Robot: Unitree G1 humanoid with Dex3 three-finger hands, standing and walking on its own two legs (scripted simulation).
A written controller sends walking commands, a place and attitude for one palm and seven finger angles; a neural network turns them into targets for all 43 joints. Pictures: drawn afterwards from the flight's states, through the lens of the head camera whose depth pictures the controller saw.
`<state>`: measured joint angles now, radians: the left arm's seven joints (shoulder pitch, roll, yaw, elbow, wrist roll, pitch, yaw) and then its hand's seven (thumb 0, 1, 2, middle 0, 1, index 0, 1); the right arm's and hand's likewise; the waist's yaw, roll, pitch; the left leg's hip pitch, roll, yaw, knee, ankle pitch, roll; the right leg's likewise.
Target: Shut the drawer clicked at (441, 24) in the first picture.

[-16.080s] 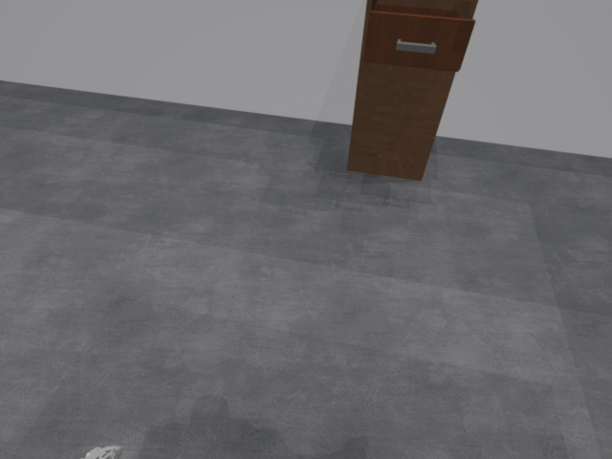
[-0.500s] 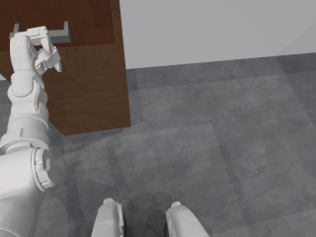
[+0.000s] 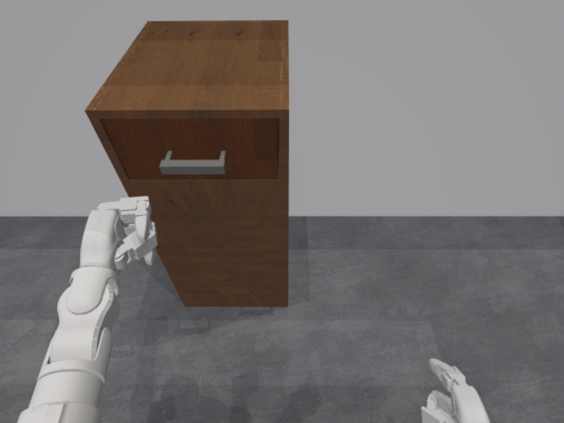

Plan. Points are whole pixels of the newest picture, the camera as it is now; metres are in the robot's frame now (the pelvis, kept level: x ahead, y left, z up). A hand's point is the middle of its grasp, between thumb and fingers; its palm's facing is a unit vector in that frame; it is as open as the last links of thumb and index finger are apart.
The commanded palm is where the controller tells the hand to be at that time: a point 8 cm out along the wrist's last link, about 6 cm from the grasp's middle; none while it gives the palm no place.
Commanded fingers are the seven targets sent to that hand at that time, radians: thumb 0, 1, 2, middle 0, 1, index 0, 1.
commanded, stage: draw the hand back to the body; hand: left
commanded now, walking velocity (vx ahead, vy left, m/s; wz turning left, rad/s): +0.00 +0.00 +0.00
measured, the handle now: (194, 160) +0.61 +0.22 +0.01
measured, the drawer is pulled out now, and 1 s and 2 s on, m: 0.00 0.00 0.00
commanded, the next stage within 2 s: step back with the hand held close in 0.78 s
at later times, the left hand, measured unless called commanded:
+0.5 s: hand (58, 295) +0.21 +0.23 +0.18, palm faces +0.37 -0.87 -0.33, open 3.2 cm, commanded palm +0.15 +0.27 +0.19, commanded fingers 0.00 0.90 0.90 -1.40 -1.60 -1.40 -1.60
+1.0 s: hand (18, 310) +0.19 +0.24 +0.20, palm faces +0.41 -0.82 -0.41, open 3.2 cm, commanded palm +0.13 +0.28 +0.21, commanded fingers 0.00 0.90 0.90 -1.40 -1.60 -1.40 -1.60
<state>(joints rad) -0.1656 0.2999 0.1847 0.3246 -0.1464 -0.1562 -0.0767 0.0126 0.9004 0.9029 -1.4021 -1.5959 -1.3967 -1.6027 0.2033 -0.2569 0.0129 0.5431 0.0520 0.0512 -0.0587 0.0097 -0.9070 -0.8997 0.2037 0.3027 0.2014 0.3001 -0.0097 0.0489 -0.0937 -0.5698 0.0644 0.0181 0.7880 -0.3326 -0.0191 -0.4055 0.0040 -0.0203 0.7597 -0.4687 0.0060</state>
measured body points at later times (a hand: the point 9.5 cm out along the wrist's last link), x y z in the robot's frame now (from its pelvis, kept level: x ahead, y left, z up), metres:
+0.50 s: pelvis +0.00 +0.00 +0.03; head -0.02 -0.03 +0.48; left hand +0.19 +0.27 +0.19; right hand +0.19 -0.22 -0.05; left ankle +0.04 +0.13 -0.71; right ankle -0.05 -0.12 -0.71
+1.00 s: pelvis +0.00 +0.00 +0.03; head -0.01 -0.03 +0.48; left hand +0.16 +0.28 +0.22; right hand +0.20 -0.22 -0.04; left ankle +0.04 +0.13 -0.71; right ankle -0.05 -0.12 -0.71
